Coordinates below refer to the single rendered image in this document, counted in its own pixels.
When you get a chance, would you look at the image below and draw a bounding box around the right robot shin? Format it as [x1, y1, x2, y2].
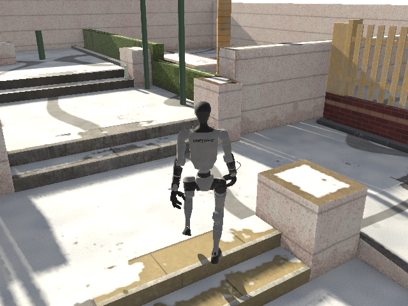
[213, 212, 224, 256]

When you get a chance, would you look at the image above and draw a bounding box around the left robot upper arm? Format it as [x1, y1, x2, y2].
[176, 129, 190, 166]

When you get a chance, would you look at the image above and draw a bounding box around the left robot shin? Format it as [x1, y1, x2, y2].
[184, 191, 193, 229]

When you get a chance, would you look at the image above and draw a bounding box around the robot right hand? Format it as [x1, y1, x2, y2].
[223, 174, 237, 187]

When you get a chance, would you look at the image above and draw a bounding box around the robot left hand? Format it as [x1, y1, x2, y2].
[170, 190, 186, 209]

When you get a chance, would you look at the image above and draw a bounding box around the right robot forearm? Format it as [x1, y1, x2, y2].
[226, 153, 237, 177]

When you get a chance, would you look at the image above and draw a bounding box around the left robot forearm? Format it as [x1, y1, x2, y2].
[171, 157, 183, 191]

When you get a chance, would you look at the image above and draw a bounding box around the robot shin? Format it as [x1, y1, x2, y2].
[184, 191, 193, 229]
[213, 212, 224, 256]

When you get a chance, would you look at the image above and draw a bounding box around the right robot upper arm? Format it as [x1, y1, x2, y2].
[217, 129, 233, 163]

